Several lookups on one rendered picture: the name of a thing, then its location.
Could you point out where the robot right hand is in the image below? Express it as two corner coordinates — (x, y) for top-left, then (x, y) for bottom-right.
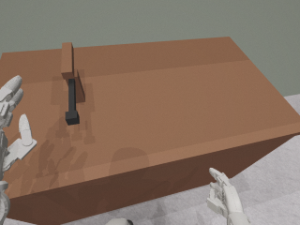
(207, 168), (245, 219)

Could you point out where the robot left hand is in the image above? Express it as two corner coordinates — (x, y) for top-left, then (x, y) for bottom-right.
(0, 75), (37, 181)

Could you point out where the tap lever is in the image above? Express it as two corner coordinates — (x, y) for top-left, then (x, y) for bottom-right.
(65, 78), (80, 126)

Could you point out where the counter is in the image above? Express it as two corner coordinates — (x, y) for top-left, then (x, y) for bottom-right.
(0, 37), (300, 225)

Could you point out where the robot left forearm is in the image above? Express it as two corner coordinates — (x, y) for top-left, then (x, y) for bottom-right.
(0, 180), (10, 225)

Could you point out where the robot right forearm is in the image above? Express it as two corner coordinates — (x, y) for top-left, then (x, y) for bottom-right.
(227, 212), (252, 225)

